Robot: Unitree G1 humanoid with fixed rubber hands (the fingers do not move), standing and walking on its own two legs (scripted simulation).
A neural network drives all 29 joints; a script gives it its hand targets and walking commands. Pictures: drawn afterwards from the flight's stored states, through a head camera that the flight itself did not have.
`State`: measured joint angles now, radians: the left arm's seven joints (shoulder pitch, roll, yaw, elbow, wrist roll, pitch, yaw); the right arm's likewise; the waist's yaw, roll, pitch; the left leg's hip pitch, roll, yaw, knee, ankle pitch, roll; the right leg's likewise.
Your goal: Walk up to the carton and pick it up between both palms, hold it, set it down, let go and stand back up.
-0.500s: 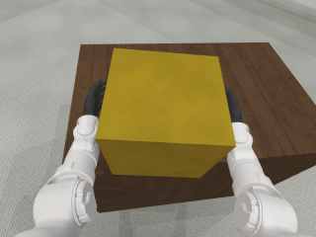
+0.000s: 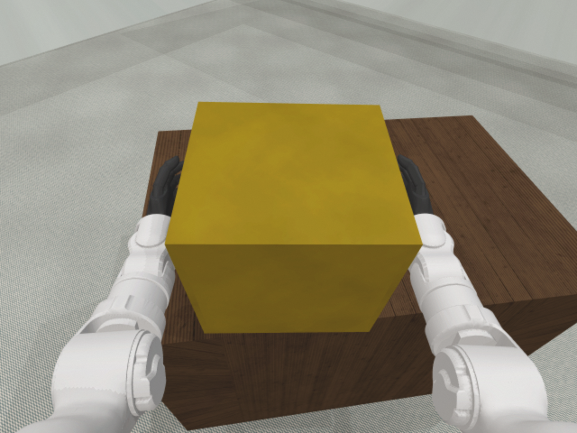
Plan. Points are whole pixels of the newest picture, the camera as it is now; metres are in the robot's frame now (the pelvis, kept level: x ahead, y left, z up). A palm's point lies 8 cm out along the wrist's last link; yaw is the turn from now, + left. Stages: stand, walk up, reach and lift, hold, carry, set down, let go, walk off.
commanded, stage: reach and lift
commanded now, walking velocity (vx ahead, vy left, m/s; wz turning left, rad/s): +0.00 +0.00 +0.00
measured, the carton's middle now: (288, 223) +0.43 -0.02 +0.06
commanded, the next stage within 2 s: none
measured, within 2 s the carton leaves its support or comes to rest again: neither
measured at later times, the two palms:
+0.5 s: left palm (154, 209) +0.41 +0.16 +0.13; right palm (422, 206) +0.39 -0.20 +0.14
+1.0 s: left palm (140, 209) +0.38 +0.17 +0.16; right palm (432, 209) +0.36 -0.20 +0.16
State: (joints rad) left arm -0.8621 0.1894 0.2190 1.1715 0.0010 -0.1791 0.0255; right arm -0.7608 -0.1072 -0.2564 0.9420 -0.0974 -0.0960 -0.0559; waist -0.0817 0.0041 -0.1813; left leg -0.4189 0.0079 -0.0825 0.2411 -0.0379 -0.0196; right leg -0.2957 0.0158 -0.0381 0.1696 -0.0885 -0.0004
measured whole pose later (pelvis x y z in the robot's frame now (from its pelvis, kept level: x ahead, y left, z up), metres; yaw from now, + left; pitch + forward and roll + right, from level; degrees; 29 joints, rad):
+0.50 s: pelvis +0.02 -0.02 +0.00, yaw +1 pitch +2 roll -1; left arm -0.60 0.13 0.26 0.57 0.08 0.21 -0.03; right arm -0.58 -0.13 -0.05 0.64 0.11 0.09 -0.15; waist -0.08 -0.03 -0.08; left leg -0.18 0.02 -0.09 0.26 -0.10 -0.03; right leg -0.04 0.03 -0.05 0.15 -0.14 -0.02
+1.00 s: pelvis +0.00 -0.01 +0.00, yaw +0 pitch -1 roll -1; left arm -0.59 0.12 0.25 0.29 0.15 0.48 -0.04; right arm -0.58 -0.14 -0.06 0.53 0.15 0.22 -0.12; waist -0.08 -0.06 -0.04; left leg -0.17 0.02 -0.08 0.28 -0.09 -0.03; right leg -0.04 0.03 -0.03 0.18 -0.13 -0.01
